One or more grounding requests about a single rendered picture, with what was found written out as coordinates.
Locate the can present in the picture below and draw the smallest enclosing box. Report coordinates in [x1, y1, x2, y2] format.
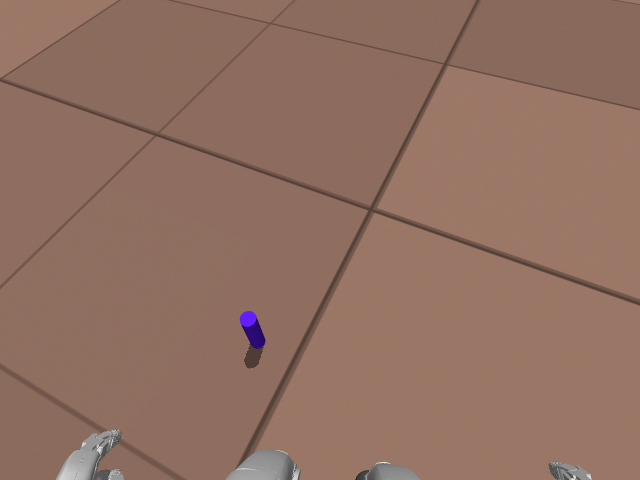
[240, 311, 265, 349]

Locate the right robot hand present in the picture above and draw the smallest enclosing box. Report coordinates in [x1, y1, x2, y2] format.
[549, 461, 592, 480]

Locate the left robot hand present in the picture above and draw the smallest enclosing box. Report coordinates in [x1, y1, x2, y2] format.
[56, 429, 124, 480]

